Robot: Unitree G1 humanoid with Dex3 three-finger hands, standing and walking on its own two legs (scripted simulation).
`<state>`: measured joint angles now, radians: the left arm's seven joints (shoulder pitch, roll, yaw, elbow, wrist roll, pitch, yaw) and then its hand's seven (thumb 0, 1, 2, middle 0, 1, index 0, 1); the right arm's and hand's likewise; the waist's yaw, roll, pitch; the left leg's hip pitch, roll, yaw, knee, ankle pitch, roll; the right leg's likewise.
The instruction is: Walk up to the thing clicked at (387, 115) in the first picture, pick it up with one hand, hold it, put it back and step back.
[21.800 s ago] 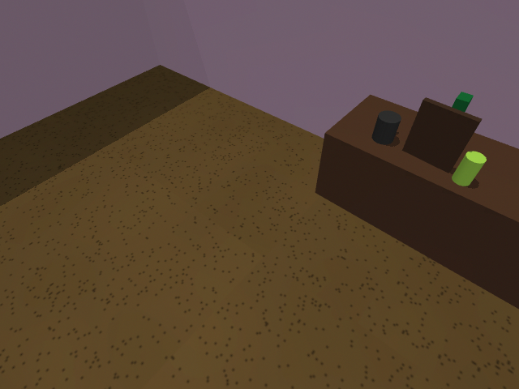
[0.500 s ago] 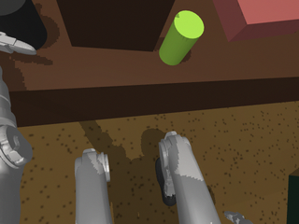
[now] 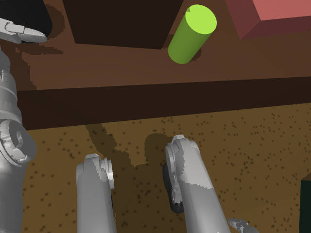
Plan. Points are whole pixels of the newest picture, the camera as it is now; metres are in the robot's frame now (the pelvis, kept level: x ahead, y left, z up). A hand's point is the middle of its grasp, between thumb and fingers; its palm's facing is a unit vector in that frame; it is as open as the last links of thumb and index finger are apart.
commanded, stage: close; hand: left
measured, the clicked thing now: out of the picture +0.62 +0.21 +0.03
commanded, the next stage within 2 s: settle in 0.36 s
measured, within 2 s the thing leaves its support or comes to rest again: leaves its support in 0.76 s
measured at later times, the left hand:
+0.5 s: hand (14, 9) +0.60 +0.22 +0.02, palm faces +0.26 -0.96 +0.00, open 12.0 cm
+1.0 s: hand out of the picture +0.60 +0.20 +0.09, palm faces +0.25 -0.97 -0.02, open 11.9 cm
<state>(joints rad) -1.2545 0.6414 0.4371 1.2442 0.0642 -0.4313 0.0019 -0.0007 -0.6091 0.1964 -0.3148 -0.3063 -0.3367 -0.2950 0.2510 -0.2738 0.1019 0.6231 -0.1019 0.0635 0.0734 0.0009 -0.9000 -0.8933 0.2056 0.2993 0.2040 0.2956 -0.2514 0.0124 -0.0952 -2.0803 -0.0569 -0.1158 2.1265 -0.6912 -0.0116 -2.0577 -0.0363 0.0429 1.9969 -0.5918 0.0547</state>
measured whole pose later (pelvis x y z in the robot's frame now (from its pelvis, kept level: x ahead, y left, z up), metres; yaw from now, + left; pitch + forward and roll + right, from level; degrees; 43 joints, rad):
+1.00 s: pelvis +0.01 -0.01 +0.05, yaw +1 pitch +37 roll -6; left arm -1.13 0.54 0.42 1.09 0.03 -0.33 0.03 -0.01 -0.52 0.97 -0.58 -0.90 -0.60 -0.90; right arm 0.26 -0.26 0.07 0.61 -0.06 0.07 0.04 0.00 -0.89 -0.90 0.21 0.30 0.20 0.30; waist -0.23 0.04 -0.14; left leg -1.92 -0.03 -0.11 1.98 -0.70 -0.02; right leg -1.92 -0.03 0.03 1.87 -0.59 0.07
